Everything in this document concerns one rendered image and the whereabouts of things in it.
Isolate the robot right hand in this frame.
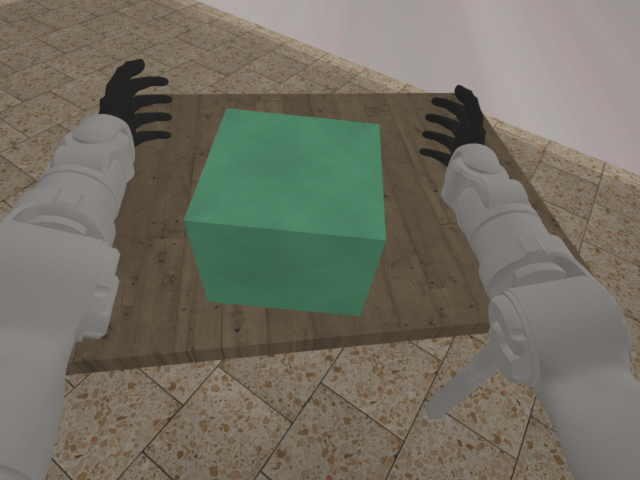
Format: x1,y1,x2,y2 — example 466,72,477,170
419,85,486,167

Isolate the table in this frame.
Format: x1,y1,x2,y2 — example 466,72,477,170
66,93,595,419

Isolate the robot left upper arm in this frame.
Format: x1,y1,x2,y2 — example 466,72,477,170
0,220,120,480

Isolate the robot right forearm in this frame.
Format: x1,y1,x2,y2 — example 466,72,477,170
441,143,631,365

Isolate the carton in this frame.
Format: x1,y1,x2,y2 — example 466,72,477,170
183,108,386,316

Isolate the robot left forearm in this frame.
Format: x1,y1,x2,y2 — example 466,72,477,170
0,114,135,247

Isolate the robot left hand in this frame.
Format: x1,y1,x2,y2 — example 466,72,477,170
98,59,172,147

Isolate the robot right upper arm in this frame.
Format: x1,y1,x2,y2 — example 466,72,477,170
488,276,640,480

